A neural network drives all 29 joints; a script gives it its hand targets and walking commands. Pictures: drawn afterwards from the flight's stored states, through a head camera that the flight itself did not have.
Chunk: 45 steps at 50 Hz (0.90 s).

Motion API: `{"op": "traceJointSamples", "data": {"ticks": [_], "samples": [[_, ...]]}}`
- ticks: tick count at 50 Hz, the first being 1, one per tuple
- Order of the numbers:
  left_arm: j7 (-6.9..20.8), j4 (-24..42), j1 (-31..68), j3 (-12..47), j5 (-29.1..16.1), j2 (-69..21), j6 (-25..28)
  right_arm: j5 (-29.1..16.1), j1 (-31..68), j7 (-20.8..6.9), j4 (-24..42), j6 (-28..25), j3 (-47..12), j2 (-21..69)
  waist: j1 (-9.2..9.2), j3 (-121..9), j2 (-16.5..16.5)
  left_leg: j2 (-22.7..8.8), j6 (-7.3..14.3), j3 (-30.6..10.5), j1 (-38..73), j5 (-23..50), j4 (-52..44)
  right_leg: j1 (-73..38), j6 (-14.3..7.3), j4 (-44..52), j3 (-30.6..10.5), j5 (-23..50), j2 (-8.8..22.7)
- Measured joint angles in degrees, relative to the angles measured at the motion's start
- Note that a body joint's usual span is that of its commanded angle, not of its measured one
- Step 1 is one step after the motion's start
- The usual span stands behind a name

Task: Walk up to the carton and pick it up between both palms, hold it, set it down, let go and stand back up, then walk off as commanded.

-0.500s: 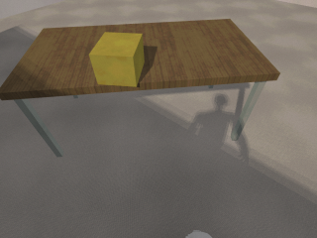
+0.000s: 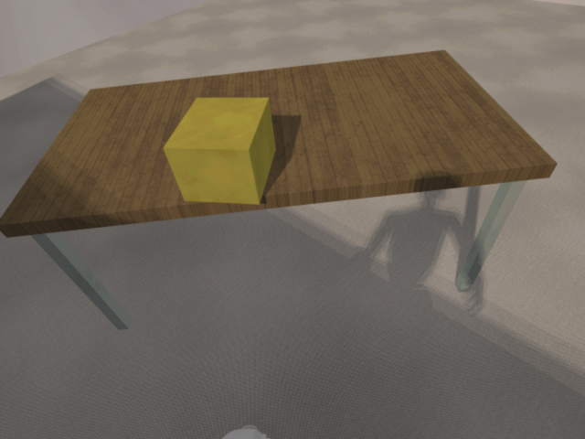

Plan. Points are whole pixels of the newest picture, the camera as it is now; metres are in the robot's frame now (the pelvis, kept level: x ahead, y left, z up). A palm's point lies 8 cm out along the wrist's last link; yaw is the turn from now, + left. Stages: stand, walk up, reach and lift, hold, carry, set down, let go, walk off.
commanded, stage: walk up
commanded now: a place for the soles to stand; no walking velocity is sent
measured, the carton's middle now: (226, 149) +0.81 +0.17 -0.04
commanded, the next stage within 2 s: none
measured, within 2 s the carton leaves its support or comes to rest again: neither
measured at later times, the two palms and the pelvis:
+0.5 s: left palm (23, 425) +0.20 +0.41 -0.08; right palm (468, 409) +0.21 -0.25 -0.12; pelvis +0.12 +0.07 -0.02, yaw +4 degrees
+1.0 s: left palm out of the picture +0.22 +0.50 -0.11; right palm (400, 360) +0.28 -0.16 -0.12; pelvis +0.19 +0.16 -0.02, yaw +6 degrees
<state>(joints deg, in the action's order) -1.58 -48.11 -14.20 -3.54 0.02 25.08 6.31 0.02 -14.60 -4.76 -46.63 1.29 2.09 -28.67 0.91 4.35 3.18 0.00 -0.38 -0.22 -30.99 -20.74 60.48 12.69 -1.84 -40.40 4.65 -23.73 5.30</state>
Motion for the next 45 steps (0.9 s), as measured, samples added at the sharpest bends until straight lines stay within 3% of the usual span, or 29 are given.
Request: {"op": "traceJointSamples", "data": {"ticks": [4,7,8,10,14,20,24,26,28,32,41,43,45], "samples": [[0.0,0.0,0.0,0.0,0.0,0.0,0.0,0.0,0.0,-0.3,0.0,0.0,0.0,0.0,0.02,0.0,0.0,-2.0,0.5,0.0,0.0,0.0,-2.4,-2.3,1.2,0.0,0.0,-2.1,0.1],[0.0,0.0,0.0,0.0,0.0,0.0,-0.3,0.0,-0.1,-0.4,0.1,-0.4,0.0,-0.2,0.06,-0.1,0.0,-2.9,1.4,-0.1,2.6,1.7,-10.8,-3.0,2.6,-1.1,0.1,-3.9,0.6],[0.0,0.0,0.0,0.0,0.0,0.0,-0.7,0.0,-0.3,-0.2,0.1,-1.0,0.0,-0.7,0.12,0.0,0.2,-2.8,1.3,-0.1,4.8,2.5,-14.8,-2.1,2.6,-4.3,0.1,-4.8,1.2],[0.0,-0.1,1.4,0.1,0.0,0.0,-1.5,0.0,-0.9,0.9,-0.1,-1.6,0.3,-0.6,0.33,1.2,-0.9,-0.9,0.9,0.4,4.8,3.9,-13.1,1.5,2.5,-14.8,-1.7,-6.4,2.6],[0.0,0.0,2.1,0.6,0.0,0.0,-2.4,0.0,-1.2,1.2,-0.2,-1.8,0.3,1.6,0.26,1.4,-1.6,1.0,2.2,0.4,5.1,2.5,-14.0,10.9,2.5,-25.4,-3.8,-6.3,-0.4],[0.0,0.0,2.1,0.6,0.0,0.0,-2.6,0.0,-1.2,1.6,-0.2,-2.4,0.3,1.8,0.21,1.3,-1.6,3.4,3.0,0.4,7.7,1.9,-16.5,17.3,2.5,-23.6,-3.9,-4.4,-0.7],[0.0,0.1,2.1,0.6,0.0,0.1,-2.1,0.0,-1.2,1.5,0.3,-2.2,0.3,1.9,0.19,1.3,-1.7,4.4,3.2,0.5,9.0,0.3,-16.5,16.9,2.5,-14.4,-4.0,-4.4,-1.1],[-0.3,0.1,1.5,0.5,0.0,0.1,-1.0,0.0,-1.2,1.3,0.9,-1.5,0.3,1.9,0.19,1.3,-1.6,4.6,2.9,0.4,9.1,-0.7,-15.6,14.8,2.4,-6.5,-4.0,2.1,-1.7],[-0.9,0.0,0.3,0.8,0.0,0.0,-0.4,0.0,-1.2,1.3,1.1,-0.8,0.3,2.2,0.16,1.3,-1.1,4.6,2.3,0.4,8.0,-2.2,-10.5,14.1,2.0,-6.3,-3.7,6.8,-1.9],[-1.9,0.0,-2.1,0.9,0.0,0.0,-0.4,0.0,-1.2,1.3,1.2,0.5,0.3,1.4,0.19,1.3,-0.4,4.6,1.3,0.4,4.4,-2.9,-1.5,11.1,1.8,-4.9,-3.7,4.3,-0.7],[-2.1,0.0,-3.2,0.9,0.0,0.0,-0.7,0.0,-1.2,1.2,1.2,1.0,0.3,-0.4,0.22,1.3,0.8,0.7,0.6,0.3,1.2,-2.9,-0.8,7.7,1.8,-4.2,-3.6,1.9,0.9],[-2.1,0.0,-3.2,0.9,0.0,0.0,-1.1,0.0,-1.2,1.2,1.3,1.0,0.3,-0.3,0.25,1.2,0.9,0.1,1.0,0.3,2.0,-3.0,-3.0,7.7,1.8,-4.2,-3.6,1.5,1.0],[-2.1,0.0,-3.0,0.9,0.0,0.0,-1.9,0.0,-1.4,1.6,1.1,0.3,0.3,-0.5,0.31,1.2,0.9,-0.1,1.4,0.2,5.9,-3.1,-11.9,8.2,1.8,-5.8,-3.5,0.6,1.4]]}}
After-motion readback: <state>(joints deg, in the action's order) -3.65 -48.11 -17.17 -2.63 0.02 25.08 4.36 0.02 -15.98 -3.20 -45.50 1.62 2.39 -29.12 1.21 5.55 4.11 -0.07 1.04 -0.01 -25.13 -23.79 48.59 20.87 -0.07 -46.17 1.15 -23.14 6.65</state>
